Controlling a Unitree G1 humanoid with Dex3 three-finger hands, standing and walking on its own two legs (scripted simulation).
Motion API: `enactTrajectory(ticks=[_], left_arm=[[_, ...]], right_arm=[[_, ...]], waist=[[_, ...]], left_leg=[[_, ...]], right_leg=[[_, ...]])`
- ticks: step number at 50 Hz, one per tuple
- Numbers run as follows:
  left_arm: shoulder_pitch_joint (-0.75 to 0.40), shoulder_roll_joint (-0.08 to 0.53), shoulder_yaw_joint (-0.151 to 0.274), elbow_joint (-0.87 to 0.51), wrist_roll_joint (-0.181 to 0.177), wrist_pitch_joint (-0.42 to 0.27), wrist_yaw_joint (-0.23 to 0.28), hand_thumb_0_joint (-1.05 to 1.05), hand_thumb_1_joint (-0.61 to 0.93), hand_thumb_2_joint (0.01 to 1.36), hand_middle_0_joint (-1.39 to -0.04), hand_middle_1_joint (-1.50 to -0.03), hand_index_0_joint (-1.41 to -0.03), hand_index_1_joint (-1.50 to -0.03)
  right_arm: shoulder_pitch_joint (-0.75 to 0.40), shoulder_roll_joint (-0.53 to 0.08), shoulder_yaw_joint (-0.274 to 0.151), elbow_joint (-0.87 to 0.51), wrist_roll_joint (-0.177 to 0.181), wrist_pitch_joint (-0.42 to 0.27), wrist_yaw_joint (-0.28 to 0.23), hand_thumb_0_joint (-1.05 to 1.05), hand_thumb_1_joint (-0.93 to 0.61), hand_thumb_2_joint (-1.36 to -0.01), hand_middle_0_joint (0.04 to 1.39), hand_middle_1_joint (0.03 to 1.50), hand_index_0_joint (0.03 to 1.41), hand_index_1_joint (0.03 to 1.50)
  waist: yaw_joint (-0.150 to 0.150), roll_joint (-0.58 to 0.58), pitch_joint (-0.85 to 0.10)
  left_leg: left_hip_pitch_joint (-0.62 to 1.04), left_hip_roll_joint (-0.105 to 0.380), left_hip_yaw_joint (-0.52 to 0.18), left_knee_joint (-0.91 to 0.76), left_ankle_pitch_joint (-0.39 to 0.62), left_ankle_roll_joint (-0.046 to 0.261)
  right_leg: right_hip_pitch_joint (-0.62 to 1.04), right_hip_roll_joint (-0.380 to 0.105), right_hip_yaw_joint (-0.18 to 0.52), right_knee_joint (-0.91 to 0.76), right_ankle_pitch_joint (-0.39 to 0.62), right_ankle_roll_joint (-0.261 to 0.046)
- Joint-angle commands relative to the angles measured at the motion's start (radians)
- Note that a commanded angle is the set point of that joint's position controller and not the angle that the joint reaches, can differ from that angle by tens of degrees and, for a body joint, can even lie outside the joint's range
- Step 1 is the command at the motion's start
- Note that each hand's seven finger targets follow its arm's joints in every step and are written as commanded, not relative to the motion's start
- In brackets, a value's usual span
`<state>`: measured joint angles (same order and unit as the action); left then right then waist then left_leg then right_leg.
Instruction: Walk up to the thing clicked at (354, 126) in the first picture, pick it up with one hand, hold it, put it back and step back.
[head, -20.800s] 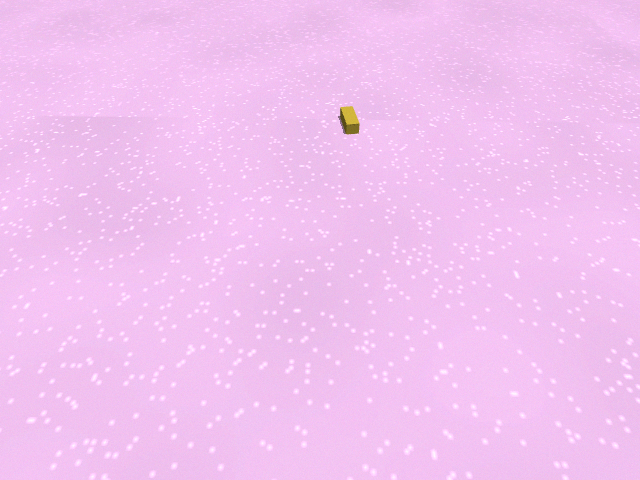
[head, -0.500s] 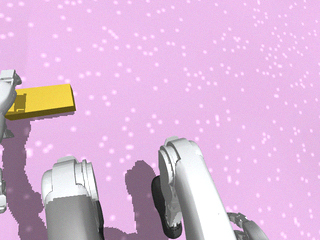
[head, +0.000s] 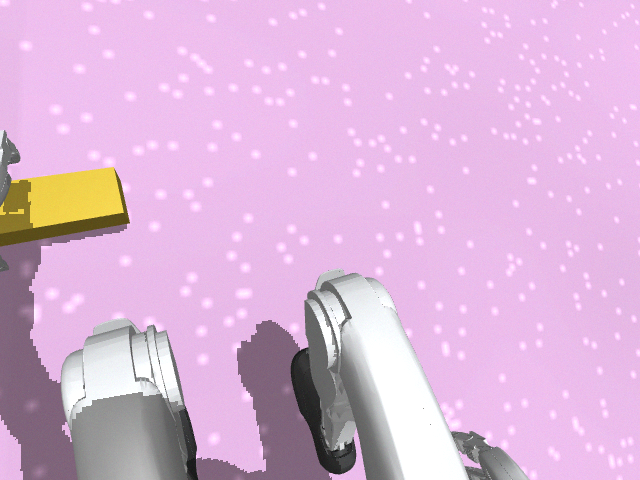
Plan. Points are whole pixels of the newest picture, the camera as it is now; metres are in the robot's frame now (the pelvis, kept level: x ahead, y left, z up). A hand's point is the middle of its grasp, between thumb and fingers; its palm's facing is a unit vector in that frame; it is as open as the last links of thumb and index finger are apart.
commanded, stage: rise first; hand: left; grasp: from above
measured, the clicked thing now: (53, 207) +0.51 +0.26 -0.29
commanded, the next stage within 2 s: approach in 0.74 s
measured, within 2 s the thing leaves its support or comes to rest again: neither
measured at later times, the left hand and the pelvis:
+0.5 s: hand out of the picture +0.46 +0.30 -0.17, palm faces -0.45 -0.05 -0.89, open 14.0 cm; pelvis +0.00 +0.00 +0.00, yaw +0 degrees
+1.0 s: hand out of the picture +0.47 +0.30 -0.17, palm faces -0.45 -0.04 -0.89, open 14.0 cm; pelvis +0.00 +0.00 +0.00, yaw +0 degrees
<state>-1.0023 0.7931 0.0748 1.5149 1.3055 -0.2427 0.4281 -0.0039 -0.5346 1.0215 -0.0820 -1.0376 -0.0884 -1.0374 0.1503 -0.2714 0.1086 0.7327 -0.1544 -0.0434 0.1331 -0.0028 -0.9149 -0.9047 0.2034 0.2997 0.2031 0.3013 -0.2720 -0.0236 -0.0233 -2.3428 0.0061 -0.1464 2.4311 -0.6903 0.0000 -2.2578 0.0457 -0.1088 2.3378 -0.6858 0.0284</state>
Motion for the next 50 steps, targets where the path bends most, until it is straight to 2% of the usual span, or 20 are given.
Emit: enactTrajectory(ticks=[1,5,7,9,10,13,15,16,20,22,26,28,31,34,38,41,42,43,48,50], left_arm=[[-0.304,0.256,0.032,-0.129,-0.019,-0.003,0.038,0.000,-0.548,1.014,-0.065,-1.038,-0.068,-1.034],[-0.320,0.258,0.024,-0.143,-0.015,-0.001,0.037,0.000,-0.557,1.021,-0.064,-1.035,-0.065,-1.034],[-0.281,0.253,0.027,-0.132,-0.015,0.005,0.036,0.000,-0.555,1.020,-0.065,-1.035,-0.066,-1.034],[-0.281,0.260,0.027,-0.136,-0.020,0.007,0.033,0.000,-0.555,1.021,-0.065,-1.036,-0.066,-1.035],[-0.285,0.255,0.022,-0.122,-0.025,0.010,0.031,0.000,-0.553,1.017,-0.068,-1.029,-0.068,-1.029],[-0.300,0.268,0.033,-0.157,-0.035,0.008,0.024,0.000,-0.553,1.016,-0.068,-1.028,-0.068,-1.028],[-0.286,0.241,0.012,-0.160,-0.031,0.004,0.015,0.000,-0.551,1.013,-0.067,-1.035,-0.068,-1.034],[-0.291,0.260,0.025,-0.179,-0.033,0.002,0.014,0.000,-0.549,1.013,-0.066,-1.036,-0.068,-1.033],[-0.292,0.252,0.023,-0.188,-0.039,0.003,0.011,0.000,-0.548,1.010,-0.067,-1.041,-0.070,-1.036],[-0.302,0.225,0.010,-0.190,-0.036,0.005,0.009,0.000,-0.543,1.004,-0.067,-1.040,-0.071,-1.035],[-0.283,0.238,0.018,-0.184,-0.036,0.006,0.009,0.000,-0.554,1.018,-0.068,-1.031,-0.067,-1.031],[-0.287,0.215,0.004,-0.170,-0.035,0.009,0.004,0.000,-0.543,1.006,-0.068,-1.036,-0.072,-1.032],[-0.295,0.247,0.023,-0.164,-0.038,0.010,0.004,0.000,-0.543,1.011,-0.074,-1.025,-0.074,-1.024],[-0.289,0.220,0.002,-0.154,-0.036,0.004,-0.002,0.000,-0.554,1.020,-0.075,-1.014,-0.070,-1.019],[-0.308,0.259,0.015,-0.180,-0.035,-0.004,0.000,0.000,-0.560,1.027,-0.073,-1.019,-0.068,-1.024],[-0.321,0.246,0.006,-0.155,-0.034,-0.007,0.006,0.000,-0.550,1.014,-0.069,-1.033,-0.070,-1.031],[-0.306,0.247,0.005,-0.139,-0.029,-0.006,0.007,0.000,-0.611,1.086,-0.082,-0.986,-0.049,-1.021],[-0.335,0.269,0.014,-0.169,-0.028,-0.009,0.009,0.000,-0.537,1.006,-0.066,-1.066,-0.075,-1.055],[-0.429,0.167,-0.057,-0.140,-0.029,-0.006,0.015,0.000,-0.526,0.994,-0.068,-1.091,-0.083,-1.075],[-0.464,0.136,-0.083,-0.141,-0.029,0.000,0.018,0.000,-0.526,0.999,-0.067,-1.083,-0.081,-1.068]], right_arm=[[0.210,-0.264,-0.076,-0.013,-0.004,-0.006,-0.010,0.000,-0.906,-0.902,0.200,0.300,0.200,0.300],[0.206,-0.264,-0.074,-0.013,-0.003,-0.008,-0.010,0.000,-0.906,-0.902,0.200,0.300,0.200,0.300],[0.210,-0.263,-0.075,-0.015,-0.003,-0.009,-0.008,0.000,-0.907,-0.901,0.200,0.300,0.200,0.300],[0.209,-0.261,-0.072,-0.015,-0.001,-0.009,-0.009,0.000,-0.906,-0.901,0.200,0.300,0.200,0.300],[0.212,-0.261,-0.073,-0.010,0.001,-0.010,-0.008,0.000,-0.907,-0.901,0.200,0.300,0.200,0.300],[0.217,-0.264,-0.074,-0.017,0.000,-0.013,-0.008,0.000,-0.907,-0.901,0.200,0.300,0.200,0.300],[0.220,-0.259,-0.077,-0.013,0.001,-0.011,-0.006,0.000,-0.907,-0.902,0.200,0.300,0.200,0.300],[0.224,-0.261,-0.077,-0.016,0.003,-0.009,-0.006,0.000,-0.906,-0.901,0.200,0.300,0.200,0.300],[0.220,-0.261,-0.083,-0.014,0.007,-0.007,-0.008,0.000,-0.907,-0.901,0.200,0.300,0.200,0.300],[0.231,-0.263,-0.084,-0.010,0.005,-0.008,-0.006,0.000,-0.906,-0.901,0.200,0.300,0.200,0.300],[0.224,-0.260,-0.081,-0.018,0.010,-0.001,-0.005,0.000,-0.906,-0.902,0.200,0.300,0.200,0.300],[0.228,-0.257,-0.083,-0.016,0.010,-0.002,-0.005,0.000,-0.906,-0.901,0.200,0.300,0.200,0.300],[0.220,-0.262,-0.079,-0.024,0.010,-0.004,-0.005,0.000,-0.905,-0.901,0.200,0.300,0.200,0.300],[0.219,-0.258,-0.076,-0.021,0.008,-0.004,-0.006,0.000,-0.904,-0.901,0.200,0.300,0.200,0.300],[0.210,-0.257,-0.074,-0.025,0.009,-0.007,-0.010,0.000,-0.905,-0.901,0.200,0.300,0.200,0.300],[0.215,-0.255,-0.070,-0.018,0.007,-0.007,-0.013,0.000,-0.905,-0.901,0.200,0.300,0.200,0.300],[0.217,-0.254,-0.070,-0.018,0.005,-0.008,-0.013,0.000,-0.911,-0.902,0.200,0.300,0.200,0.300],[0.215,-0.257,-0.067,-0.019,0.004,-0.007,-0.014,0.000,-0.905,-0.896,0.200,0.300,0.200,0.300],[0.235,-0.260,-0.064,-0.003,-0.002,-0.016,-0.018,0.000,-0.908,-0.897,0.200,0.300,0.200,0.300],[0.235,-0.266,-0.065,0.001,-0.003,-0.019,-0.020,0.000,-0.905,-0.896,0.200,0.300,0.200,0.300]], waist=[[-0.007,0.339,-0.670],[-0.011,0.364,-0.674],[-0.007,0.356,-0.670],[-0.003,0.337,-0.655],[-0.013,0.317,-0.637],[-0.007,0.338,-0.666],[-0.012,0.339,-0.669],[-0.006,0.329,-0.699],[0.001,0.349,-0.695],[-0.014,0.359,-0.676],[0.003,0.345,-0.696],[-0.011,0.338,-0.666],[-0.007,0.333,-0.650],[-0.016,0.318,-0.644],[-0.002,0.316,-0.671],[-0.015,0.304,-0.659],[-0.017,0.303,-0.647],[-0.013,0.314,-0.678],[-0.071,0.330,-0.621],[-0.080,0.357,-0.638]], left_leg=[[0.527,-0.010,0.073,-0.247,0.175,0.026],[0.539,-0.009,0.072,-0.249,0.169,0.023],[0.536,-0.011,0.075,-0.248,0.182,0.024],[0.509,-0.010,0.080,-0.241,0.177,0.031],[0.500,-0.010,0.082,-0.235,0.177,0.033],[0.515,-0.009,0.076,-0.242,0.176,0.030],[0.512,-0.008,0.077,-0.244,0.175,0.028],[0.516,-0.009,0.078,-0.239,0.191,0.030],[0.545,-0.008,0.076,-0.245,0.200,0.026],[0.555,-0.007,0.070,-0.251,0.211,0.021],[0.540,-0.012,0.075,-0.258,0.208,0.025],[0.544,-0.010,0.075,-0.257,0.206,0.025],[0.521,-0.011,0.075,-0.260,0.183,0.028],[0.508,-0.013,0.078,-0.260,0.156,0.030],[0.505,-0.011,0.083,-0.250,0.160,0.032],[0.484,-0.012,0.081,-0.247,0.150,0.033],[0.483,-0.012,0.085,-0.243,0.156,0.034],[0.487,-0.010,0.084,-0.242,0.166,0.033],[0.503,-0.007,0.070,-0.247,0.127,0.029],[0.536,-0.004,0.058,-0.258,0.121,0.022]], right_leg=[[0.321,0.019,-0.072,-0.226,0.223,-0.063],[0.308,0.020,-0.074,-0.223,0.218,-0.066],[0.321,0.019,-0.072,-0.225,0.232,-0.064],[0.329,0.021,-0.067,-0.236,0.233,-0.061],[0.328,0.020,-0.064,-0.236,0.235,-0.060],[0.331,0.018,-0.068,-0.234,0.229,-0.061],[0.345,0.021,-0.068,-0.238,0.230,-0.061],[0.363,0.021,-0.067,-0.242,0.243,-0.058],[0.339,0.019,-0.067,-0.237,0.249,-0.061],[0.326,0.016,-0.073,-0.230,0.259,-0.063],[0.345,0.018,-0.070,-0.237,0.256,-0.063],[0.329,0.017,-0.071,-0.237,0.255,-0.063],[0.324,0.015,-0.068,-0.242,0.234,-0.063],[0.329,0.018,-0.067,-0.253,0.210,-0.062],[0.351,0.020,-0.060,-0.255,0.210,-0.061],[0.346,0.023,-0.059,-0.255,0.203,-0.060],[0.357,0.022,-0.056,-0.261,0.211,-0.057],[0.367,0.023,-0.057,-0.261,0.218,-0.056],[0.290,0.024,-0.073,-0.260,0.191,-0.062],[0.263,0.025,-0.086,-0.249,0.185,-0.068]])
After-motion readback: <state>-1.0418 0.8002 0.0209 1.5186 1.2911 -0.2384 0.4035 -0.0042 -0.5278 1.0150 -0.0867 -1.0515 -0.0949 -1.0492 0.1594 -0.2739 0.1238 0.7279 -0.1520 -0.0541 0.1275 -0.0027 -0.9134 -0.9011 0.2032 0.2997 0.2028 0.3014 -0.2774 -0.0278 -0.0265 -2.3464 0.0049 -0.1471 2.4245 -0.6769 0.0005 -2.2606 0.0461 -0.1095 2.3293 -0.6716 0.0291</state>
